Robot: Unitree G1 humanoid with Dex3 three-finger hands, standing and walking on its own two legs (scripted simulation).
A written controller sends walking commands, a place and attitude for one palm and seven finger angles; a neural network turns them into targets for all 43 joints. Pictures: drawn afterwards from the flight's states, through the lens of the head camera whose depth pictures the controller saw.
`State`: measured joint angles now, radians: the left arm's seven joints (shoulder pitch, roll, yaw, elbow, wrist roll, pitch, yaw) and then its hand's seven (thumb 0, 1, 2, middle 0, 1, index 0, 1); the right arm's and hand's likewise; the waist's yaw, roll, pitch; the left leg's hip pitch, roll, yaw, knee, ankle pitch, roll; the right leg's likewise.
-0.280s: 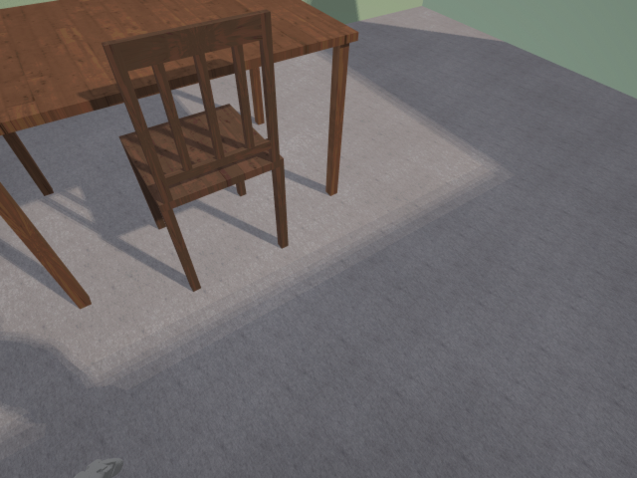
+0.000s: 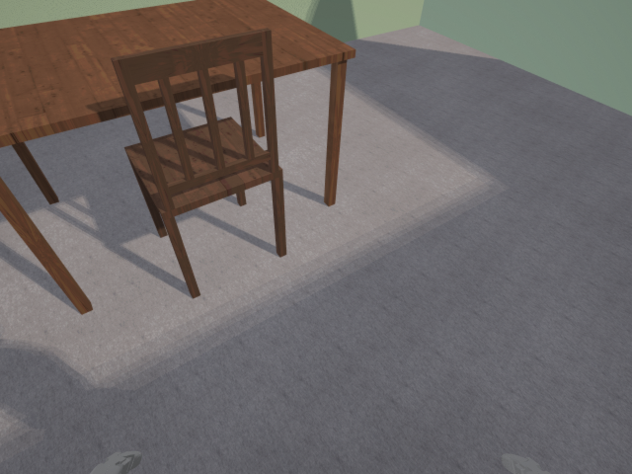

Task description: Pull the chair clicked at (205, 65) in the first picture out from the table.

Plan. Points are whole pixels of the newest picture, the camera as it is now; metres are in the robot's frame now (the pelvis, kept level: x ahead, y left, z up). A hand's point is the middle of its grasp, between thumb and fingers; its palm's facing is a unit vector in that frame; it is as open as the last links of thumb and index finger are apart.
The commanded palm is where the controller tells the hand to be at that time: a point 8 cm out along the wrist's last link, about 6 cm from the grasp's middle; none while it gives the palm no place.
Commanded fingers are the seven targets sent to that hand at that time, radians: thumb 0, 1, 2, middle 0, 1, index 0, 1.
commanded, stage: stand and wait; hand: left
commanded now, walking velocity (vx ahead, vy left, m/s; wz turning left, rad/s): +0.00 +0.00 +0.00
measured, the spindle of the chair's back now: (212, 122) +0.99 +0.35 -0.09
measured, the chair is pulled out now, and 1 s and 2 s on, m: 0.00 0.00 0.00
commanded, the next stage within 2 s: look at it before walking up in 0.62 s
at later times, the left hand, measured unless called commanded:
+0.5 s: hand out of the picture +0.05 +0.23 -0.15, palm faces -0.03 -0.94 -0.33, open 7.4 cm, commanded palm none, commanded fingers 0.00 0.90 0.90 -0.20 -0.30 -0.20 -0.30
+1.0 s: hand out of the picture +0.05 +0.23 -0.15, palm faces -0.04 -0.94 -0.33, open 7.4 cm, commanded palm none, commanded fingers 0.00 0.90 0.90 -0.20 -0.30 -0.20 -0.30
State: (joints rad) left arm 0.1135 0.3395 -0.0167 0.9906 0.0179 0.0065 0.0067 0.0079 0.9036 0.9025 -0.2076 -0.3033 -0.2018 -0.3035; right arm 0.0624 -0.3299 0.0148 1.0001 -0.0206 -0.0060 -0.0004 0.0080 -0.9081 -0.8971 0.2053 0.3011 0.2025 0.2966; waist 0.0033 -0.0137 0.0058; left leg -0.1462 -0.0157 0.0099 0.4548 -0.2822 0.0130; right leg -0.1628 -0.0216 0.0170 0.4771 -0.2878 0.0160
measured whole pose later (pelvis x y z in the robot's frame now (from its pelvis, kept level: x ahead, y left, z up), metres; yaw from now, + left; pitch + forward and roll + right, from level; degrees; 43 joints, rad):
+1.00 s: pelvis -0.03 -0.01 +0.01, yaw +0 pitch -2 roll +0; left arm 0.14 0.33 -0.01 1.08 0.02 0.00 0.00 0.01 0.90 0.90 -0.21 -0.30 -0.20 -0.30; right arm 0.13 -0.32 0.01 1.11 -0.01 0.00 0.00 0.01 -0.91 -0.90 0.20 0.30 0.20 0.30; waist 0.00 -0.01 0.03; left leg -0.14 0.01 0.00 0.38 -0.20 -0.01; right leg -0.16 0.00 0.01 0.40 -0.20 0.00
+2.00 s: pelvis +0.11 -0.04 +0.00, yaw -16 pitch +1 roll +0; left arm 0.43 0.15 0.03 1.04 0.03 -0.05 0.00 0.01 0.90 0.90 -0.21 -0.30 -0.20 -0.30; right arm 0.14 -0.19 -0.05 0.96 -0.02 -0.01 0.02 0.01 -0.91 -0.90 0.20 0.30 0.20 0.30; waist 0.03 0.00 0.03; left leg -0.60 0.12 0.06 0.99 -0.24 -0.06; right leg -0.10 0.06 0.04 0.38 -0.29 -0.05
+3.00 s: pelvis +0.43 -0.19 +0.00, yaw -48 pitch +0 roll -1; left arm 0.24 0.20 0.06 1.00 0.02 -0.04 0.00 -0.01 0.93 0.90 -0.21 -0.30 -0.20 -0.30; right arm 0.20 -0.17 -0.04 0.96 -0.03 -0.02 0.01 0.01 -0.92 -0.90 0.20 0.30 0.20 0.30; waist -0.03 0.02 0.03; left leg -0.55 0.17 0.07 0.95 -0.27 -0.06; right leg -0.23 0.06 -0.07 0.45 -0.23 -0.07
